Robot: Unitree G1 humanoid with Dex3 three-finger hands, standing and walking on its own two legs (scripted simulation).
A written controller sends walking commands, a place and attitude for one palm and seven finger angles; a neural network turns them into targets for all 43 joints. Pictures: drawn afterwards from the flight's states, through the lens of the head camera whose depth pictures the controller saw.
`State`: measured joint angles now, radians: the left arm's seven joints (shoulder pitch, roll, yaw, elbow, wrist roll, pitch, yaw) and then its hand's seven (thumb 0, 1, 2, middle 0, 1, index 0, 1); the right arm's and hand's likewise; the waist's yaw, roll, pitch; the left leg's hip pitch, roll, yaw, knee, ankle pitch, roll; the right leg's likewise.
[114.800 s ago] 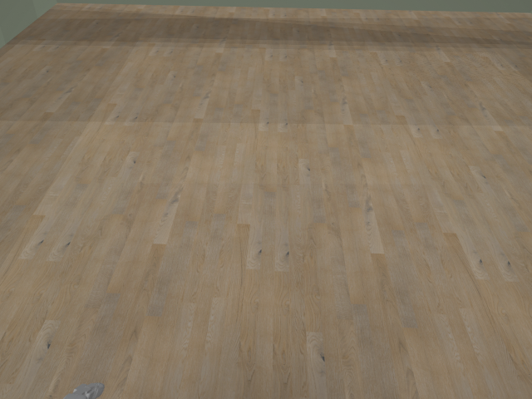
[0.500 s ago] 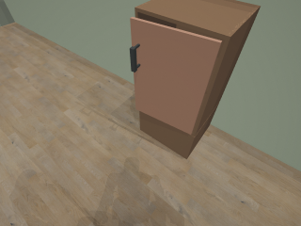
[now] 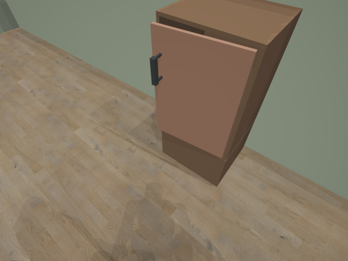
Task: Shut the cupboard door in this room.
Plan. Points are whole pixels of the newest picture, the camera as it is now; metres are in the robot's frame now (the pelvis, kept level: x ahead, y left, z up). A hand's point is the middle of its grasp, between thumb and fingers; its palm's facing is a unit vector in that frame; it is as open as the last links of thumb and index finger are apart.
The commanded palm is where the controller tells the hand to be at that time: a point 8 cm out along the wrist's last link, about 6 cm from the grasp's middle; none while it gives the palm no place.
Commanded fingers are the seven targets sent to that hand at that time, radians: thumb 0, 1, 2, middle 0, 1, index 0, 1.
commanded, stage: walk to a spot facing it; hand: left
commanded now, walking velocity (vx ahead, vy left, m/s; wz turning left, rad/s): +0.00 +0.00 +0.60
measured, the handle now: (157, 69) +0.83 +0.11 -0.02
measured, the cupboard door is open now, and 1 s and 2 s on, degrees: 6 6 6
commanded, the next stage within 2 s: none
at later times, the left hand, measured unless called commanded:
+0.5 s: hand out of the picture +0.04 +0.24 -0.17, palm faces +0.26 -0.92 -0.28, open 7.4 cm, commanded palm none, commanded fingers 0.00 0.90 0.90 -0.20 -0.30 -0.20 -0.30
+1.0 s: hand out of the picture -0.08 +0.19 -0.19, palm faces +0.59 -0.76 -0.28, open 7.4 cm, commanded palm none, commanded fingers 0.00 0.90 0.90 -0.20 -0.30 -0.20 -0.30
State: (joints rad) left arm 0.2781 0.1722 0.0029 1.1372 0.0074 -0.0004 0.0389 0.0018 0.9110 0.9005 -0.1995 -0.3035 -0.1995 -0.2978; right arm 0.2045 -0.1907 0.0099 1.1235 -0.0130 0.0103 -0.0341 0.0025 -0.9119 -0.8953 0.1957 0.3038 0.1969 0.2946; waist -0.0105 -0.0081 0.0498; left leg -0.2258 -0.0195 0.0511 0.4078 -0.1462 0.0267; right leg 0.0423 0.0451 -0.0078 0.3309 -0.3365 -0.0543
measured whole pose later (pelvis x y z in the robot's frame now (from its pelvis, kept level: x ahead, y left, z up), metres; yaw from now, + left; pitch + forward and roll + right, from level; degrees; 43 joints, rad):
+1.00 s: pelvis +0.00 -0.02 -0.02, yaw +38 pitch +1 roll +1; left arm 0.19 0.27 0.06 0.89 0.02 0.07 0.03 0.01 0.91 0.90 -0.20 -0.30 -0.20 -0.30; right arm 0.14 -0.24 -0.05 0.85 -0.03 0.03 0.01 0.00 -0.91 -0.90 0.19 0.30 0.20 0.29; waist -0.01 -0.06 0.14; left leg -0.37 -0.01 0.01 0.66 -0.31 0.00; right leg -0.44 -0.11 -0.04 1.07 -0.53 0.07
